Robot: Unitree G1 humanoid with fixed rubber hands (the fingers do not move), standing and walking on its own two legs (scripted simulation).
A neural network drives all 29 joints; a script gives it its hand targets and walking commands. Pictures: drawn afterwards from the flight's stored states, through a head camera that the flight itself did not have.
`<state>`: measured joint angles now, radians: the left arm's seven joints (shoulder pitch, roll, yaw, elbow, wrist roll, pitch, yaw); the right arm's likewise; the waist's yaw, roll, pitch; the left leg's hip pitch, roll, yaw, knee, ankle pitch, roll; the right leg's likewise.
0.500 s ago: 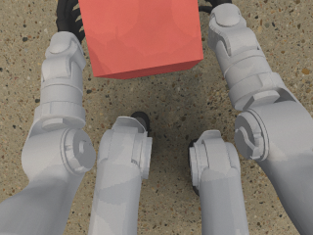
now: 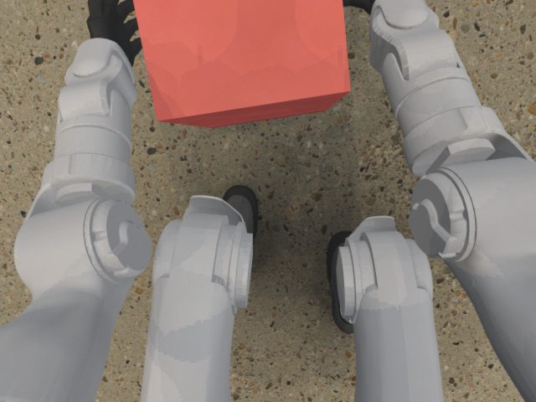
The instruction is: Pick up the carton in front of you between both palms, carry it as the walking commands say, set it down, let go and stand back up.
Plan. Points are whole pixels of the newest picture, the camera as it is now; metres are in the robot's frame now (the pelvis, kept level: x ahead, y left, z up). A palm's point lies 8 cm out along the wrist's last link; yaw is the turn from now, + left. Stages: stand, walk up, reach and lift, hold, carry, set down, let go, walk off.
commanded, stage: set down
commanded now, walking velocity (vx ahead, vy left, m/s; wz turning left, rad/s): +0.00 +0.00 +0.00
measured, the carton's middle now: (251, 41) +0.52 +0.12 -0.25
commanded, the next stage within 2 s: let go in 1.48 s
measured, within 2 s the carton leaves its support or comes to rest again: neither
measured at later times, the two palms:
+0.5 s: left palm (87, 41) +0.49 +0.31 -0.18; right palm out of the picture +0.58 -0.06 -0.18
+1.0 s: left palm out of the picture +0.49 +0.31 -0.01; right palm out of the picture +0.59 -0.06 -0.01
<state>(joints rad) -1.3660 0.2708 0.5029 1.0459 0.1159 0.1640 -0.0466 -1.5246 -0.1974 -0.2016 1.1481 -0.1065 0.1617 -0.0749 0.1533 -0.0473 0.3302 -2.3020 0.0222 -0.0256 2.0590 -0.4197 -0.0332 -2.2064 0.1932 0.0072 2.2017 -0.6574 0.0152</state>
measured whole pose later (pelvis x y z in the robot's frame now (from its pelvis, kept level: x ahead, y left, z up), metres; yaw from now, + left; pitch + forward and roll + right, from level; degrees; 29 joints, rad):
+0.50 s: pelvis +0.00 +0.01 -0.01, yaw +0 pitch +36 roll +1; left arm -1.37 0.41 0.34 1.12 -0.19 0.00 0.04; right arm -1.50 -0.38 0.07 1.02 0.18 0.12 -0.11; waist 0.14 -0.02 0.42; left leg -2.31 0.06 0.02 2.10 -0.43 0.02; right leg -2.20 0.13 0.01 2.24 -0.67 0.02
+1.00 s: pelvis +0.01 +0.02 +0.10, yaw +0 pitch +45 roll -2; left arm -1.18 0.29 0.36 0.88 -0.09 0.15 0.05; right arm -1.35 -0.31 -0.14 0.99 0.04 0.20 -0.10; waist 0.15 -0.05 0.05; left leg -2.14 0.00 -0.02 1.75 -0.39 0.01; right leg -2.02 0.09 0.00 1.85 -0.62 0.01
